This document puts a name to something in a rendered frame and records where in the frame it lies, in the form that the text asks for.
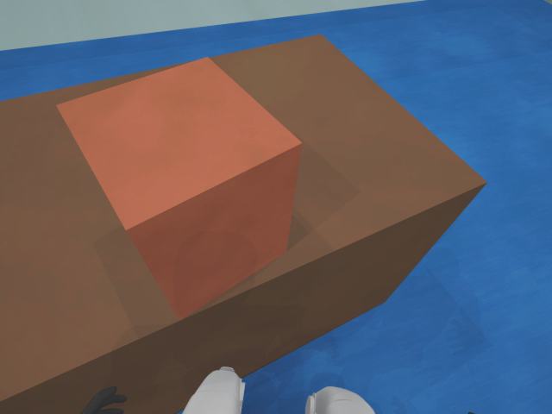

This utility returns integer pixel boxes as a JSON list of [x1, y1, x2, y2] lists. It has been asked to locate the robot left thigh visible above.
[[182, 370, 245, 414]]

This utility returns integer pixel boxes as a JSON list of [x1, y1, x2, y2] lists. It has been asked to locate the carton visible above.
[[56, 57, 302, 321]]

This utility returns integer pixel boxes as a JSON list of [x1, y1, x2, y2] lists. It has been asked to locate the left robot hand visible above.
[[80, 386, 127, 414]]

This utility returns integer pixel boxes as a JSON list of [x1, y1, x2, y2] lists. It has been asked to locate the robot right thigh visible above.
[[305, 386, 375, 414]]

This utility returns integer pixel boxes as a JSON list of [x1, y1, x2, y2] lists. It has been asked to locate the pedestal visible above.
[[0, 34, 487, 414]]

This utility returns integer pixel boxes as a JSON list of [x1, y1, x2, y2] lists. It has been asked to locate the robot thigh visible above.
[[305, 386, 375, 414], [182, 370, 245, 414]]

